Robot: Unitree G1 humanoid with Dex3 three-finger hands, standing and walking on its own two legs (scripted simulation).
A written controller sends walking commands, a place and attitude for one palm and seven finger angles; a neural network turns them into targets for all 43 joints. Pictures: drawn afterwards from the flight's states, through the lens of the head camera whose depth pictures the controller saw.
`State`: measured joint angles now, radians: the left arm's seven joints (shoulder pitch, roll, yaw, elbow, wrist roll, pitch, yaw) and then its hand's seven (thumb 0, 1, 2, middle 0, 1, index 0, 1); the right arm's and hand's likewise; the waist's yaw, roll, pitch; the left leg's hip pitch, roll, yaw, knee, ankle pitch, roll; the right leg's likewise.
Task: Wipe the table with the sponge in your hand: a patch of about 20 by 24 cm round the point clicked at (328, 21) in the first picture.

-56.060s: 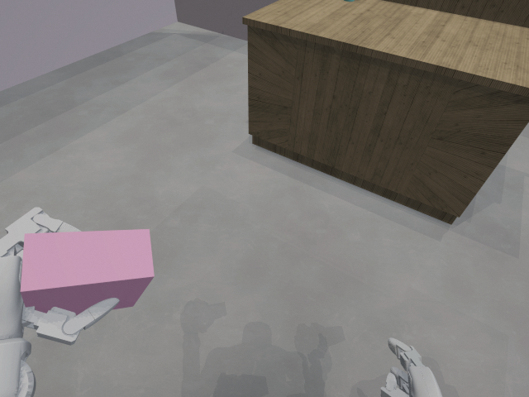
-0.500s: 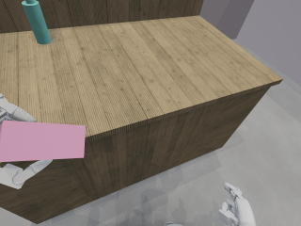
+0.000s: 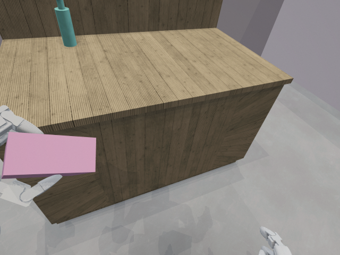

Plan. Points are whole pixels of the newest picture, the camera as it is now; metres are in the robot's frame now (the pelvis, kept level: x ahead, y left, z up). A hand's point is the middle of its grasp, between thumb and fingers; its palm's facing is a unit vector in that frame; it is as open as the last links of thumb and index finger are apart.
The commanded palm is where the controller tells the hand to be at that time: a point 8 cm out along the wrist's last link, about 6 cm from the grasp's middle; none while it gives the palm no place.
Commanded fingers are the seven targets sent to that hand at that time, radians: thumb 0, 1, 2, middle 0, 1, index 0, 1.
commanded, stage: stop stepping back and stand still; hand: left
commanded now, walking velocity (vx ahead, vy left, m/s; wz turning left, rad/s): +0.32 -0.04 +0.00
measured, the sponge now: (59, 158) +0.24 +0.21 +0.18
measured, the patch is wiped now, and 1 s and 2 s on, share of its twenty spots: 0.95 0.95 0.95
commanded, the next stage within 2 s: stand and wait in 1.06 s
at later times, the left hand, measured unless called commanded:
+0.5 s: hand out of the picture +0.10 +0.22 +0.22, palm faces +0.40 -0.83 -0.38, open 9.9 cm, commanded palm +0.06 +0.26 +0.24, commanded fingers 0.00 0.10 1.30 -1.20 -1.60 -1.20 -1.60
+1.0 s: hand out of the picture +0.06 +0.21 +0.23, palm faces +0.46 -0.80 -0.38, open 9.9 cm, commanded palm +0.00 +0.25 +0.24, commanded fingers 0.00 0.10 1.30 -1.20 -1.60 -1.20 -1.60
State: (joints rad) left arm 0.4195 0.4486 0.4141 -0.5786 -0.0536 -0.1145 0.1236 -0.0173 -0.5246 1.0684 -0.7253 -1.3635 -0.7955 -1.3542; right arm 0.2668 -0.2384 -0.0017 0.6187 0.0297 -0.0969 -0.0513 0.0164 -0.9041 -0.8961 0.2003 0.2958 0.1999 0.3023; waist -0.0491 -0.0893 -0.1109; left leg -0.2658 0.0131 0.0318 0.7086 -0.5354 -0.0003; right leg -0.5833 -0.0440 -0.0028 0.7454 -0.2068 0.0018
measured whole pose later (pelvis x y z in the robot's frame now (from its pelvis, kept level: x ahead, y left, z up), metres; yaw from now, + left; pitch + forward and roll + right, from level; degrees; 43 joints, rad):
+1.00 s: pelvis -0.15 -0.04 +0.01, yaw +1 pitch -3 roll +0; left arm 0.41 0.42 0.40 -0.50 -0.05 -0.12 0.16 -0.02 -0.53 1.07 -0.73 -1.37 -0.79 -1.36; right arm 0.24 -0.20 0.02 0.62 0.02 -0.15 -0.06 0.02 -0.91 -0.90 0.20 0.30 0.20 0.30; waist -0.04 0.00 -0.04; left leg -0.35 0.05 0.03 0.69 -0.32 0.01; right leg -0.35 0.00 -0.07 0.65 -0.34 -0.01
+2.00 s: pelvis -0.12 +0.00 +0.03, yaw +1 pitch -1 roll -1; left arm 0.45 0.37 0.35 -0.53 -0.04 -0.15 0.16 -0.02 -0.53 1.07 -0.73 -1.37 -0.79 -1.36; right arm 0.16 -0.19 0.03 0.62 0.01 -0.10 -0.05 0.02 -0.90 -0.90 0.20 0.30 0.20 0.30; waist 0.01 -0.01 0.01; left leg -0.24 0.00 0.03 0.51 -0.26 0.02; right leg -0.26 -0.01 -0.02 0.45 -0.18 0.02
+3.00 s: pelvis -0.12 +0.00 +0.03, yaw +1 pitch +0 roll -1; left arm 0.46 0.35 0.34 -0.51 -0.05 -0.13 0.16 -0.02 -0.53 1.07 -0.73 -1.37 -0.79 -1.36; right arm 0.18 -0.21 0.02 0.61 0.01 -0.08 -0.06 0.02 -0.90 -0.90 0.20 0.30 0.20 0.30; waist 0.00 0.01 0.00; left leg -0.24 0.01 0.02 0.50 -0.26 0.02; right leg -0.25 -0.01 -0.02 0.43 -0.17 0.02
